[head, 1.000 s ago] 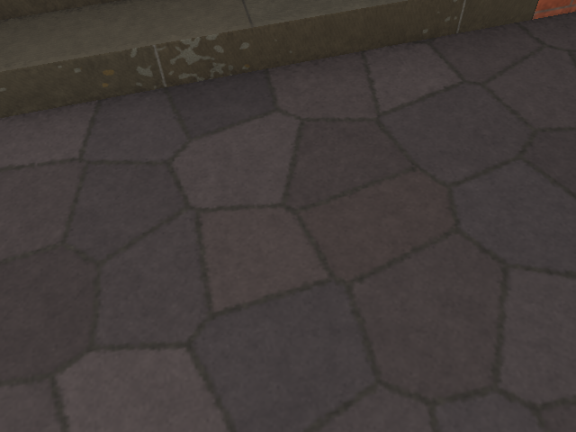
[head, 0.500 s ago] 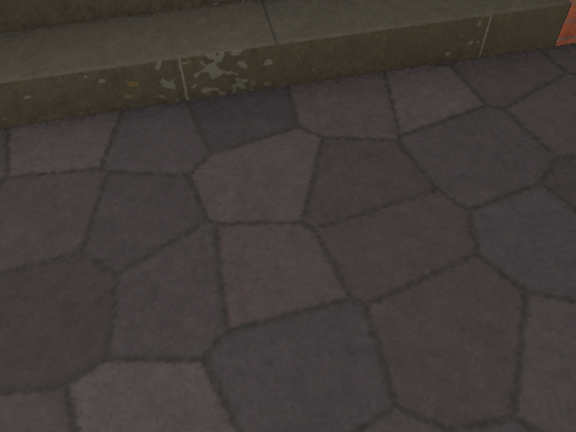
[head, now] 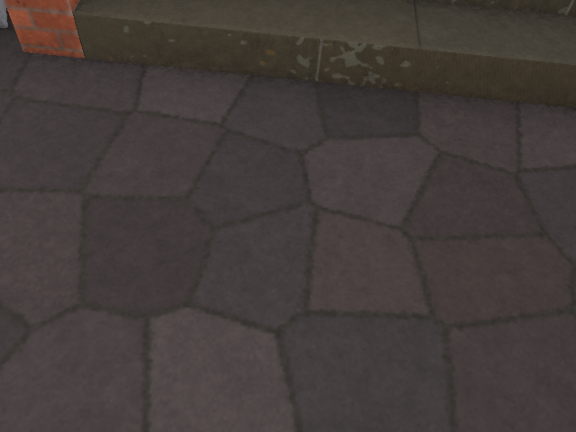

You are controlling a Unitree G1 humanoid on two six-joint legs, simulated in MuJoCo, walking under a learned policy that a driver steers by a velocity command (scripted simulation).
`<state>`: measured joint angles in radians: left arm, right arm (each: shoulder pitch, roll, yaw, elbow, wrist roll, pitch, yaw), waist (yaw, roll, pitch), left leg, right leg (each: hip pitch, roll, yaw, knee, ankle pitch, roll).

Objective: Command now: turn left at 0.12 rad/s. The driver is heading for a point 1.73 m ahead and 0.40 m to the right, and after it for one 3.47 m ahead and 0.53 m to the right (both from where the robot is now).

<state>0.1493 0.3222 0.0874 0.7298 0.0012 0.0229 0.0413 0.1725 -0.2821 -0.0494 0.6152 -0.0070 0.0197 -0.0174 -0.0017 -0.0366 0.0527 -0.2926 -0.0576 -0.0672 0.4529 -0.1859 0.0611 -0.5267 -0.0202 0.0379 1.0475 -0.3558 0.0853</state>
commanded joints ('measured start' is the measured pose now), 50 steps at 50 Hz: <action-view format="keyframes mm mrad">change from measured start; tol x32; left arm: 1 19 17 -9 -41 0 -6 -6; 50 126 87 2 -103 15 -96 -22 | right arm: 1 -49 -75 -11 -51 -13 -21 -7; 50 -32 -110 -53 58 31 -55 23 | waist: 1 -1 170 -153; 50 38 -66 -23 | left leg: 1 85 220 -148 -135 145 146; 17 -4 12 58 171 -119 -19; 22 207 461 -365 -135 330 252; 34 225 373 60 -89 397 170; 38 53 306 189 131 155 6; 40 -390 82 130 656 -511 -133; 50 -486 142 -4 534 52 -100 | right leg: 1 115 -49 16 -175 50 6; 16 261 -190 362 -650 338 -252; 24 -105 6 95 194 -239 -21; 35 146 -5 -103 -366 -12 -36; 39 596 -222 274 -674 644 -230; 43 503 -250 331 -809 -128 -324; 50 509 -228 163 -933 6 -279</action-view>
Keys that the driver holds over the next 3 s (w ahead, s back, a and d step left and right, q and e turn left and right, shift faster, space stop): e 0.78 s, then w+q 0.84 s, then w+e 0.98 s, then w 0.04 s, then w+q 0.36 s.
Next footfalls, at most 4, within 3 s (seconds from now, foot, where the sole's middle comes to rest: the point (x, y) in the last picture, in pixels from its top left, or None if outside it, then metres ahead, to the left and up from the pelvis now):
0.18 right None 0.04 -0.15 -0.78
0.76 right None -0.02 -0.16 -0.78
1.36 left None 0.32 0.02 -0.78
1.88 right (359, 354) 0.63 -0.19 -0.78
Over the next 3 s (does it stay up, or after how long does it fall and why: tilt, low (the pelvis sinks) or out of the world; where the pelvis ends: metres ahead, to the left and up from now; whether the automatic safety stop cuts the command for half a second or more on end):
stays up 1.02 -0.28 -0.01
